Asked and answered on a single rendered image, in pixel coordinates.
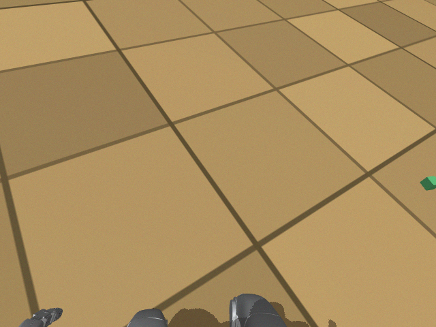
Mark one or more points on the cube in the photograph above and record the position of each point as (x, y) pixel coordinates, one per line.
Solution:
(429, 183)

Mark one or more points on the left robot hand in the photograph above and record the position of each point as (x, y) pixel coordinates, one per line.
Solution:
(43, 318)

